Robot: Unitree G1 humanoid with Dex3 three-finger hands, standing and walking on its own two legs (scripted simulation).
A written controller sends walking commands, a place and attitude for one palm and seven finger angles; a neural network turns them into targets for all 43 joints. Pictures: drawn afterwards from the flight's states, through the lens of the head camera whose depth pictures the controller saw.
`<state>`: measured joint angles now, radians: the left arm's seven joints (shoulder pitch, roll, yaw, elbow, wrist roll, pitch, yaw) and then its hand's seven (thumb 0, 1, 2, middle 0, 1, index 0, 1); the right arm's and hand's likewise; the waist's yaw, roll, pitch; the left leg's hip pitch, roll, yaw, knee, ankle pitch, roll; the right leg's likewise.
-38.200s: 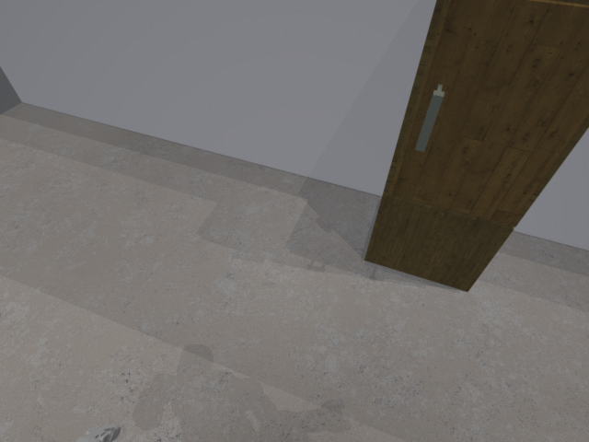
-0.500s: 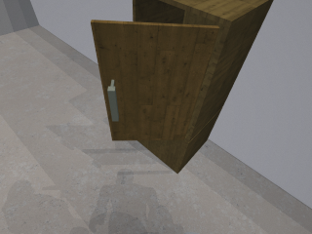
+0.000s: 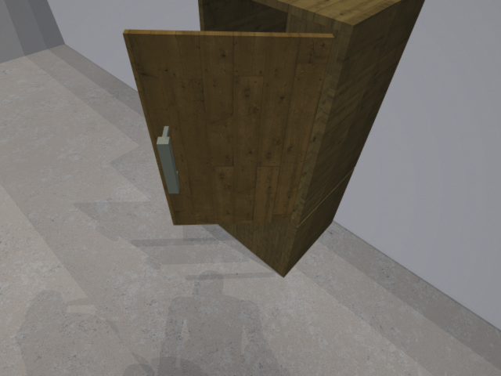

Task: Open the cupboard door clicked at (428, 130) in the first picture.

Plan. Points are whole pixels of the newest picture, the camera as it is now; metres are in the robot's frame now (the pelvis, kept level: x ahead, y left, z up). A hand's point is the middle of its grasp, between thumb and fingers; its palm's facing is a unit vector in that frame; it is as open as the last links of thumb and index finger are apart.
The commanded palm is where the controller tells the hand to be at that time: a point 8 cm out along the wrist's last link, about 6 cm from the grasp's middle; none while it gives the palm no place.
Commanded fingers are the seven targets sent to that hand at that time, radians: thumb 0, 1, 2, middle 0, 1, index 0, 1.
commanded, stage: come to a stop and stand still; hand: left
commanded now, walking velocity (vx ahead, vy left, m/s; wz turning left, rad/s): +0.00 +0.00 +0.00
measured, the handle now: (170, 160) +0.58 +0.21 -0.03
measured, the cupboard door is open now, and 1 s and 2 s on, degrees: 45 45 45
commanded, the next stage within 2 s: look again from close up in 0.30 s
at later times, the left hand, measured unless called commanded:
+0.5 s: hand out of the picture +0.00 +0.17 -0.17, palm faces +0.00 -0.98 -0.18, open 7.4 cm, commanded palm none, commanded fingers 0.00 0.90 0.90 -0.20 -0.30 -0.20 -0.30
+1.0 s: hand out of the picture -0.01 +0.16 -0.17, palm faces +0.02 -0.99 -0.16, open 7.4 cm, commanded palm none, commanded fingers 0.00 0.90 0.90 -0.20 -0.30 -0.20 -0.30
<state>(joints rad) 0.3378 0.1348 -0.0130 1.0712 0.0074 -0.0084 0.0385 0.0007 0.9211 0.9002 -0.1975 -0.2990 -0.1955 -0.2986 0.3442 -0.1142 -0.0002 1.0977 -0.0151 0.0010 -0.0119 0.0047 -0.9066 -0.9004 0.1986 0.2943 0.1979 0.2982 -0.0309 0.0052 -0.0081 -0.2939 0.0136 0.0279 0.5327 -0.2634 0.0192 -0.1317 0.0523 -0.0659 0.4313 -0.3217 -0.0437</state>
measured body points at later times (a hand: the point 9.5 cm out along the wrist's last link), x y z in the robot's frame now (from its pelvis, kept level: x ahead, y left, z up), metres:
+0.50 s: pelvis +0.01 +0.01 +0.01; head +0.02 +0.01 +0.45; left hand +0.01 +0.23 -0.16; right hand +0.03 -0.22 -0.15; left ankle +0.01 +0.10 -0.74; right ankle -0.06 -0.09 -0.74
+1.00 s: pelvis +0.01 +0.00 +0.01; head +0.02 +0.01 +0.46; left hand -0.01 +0.21 -0.16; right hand +0.00 -0.22 -0.15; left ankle +0.01 +0.10 -0.74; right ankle -0.06 -0.09 -0.74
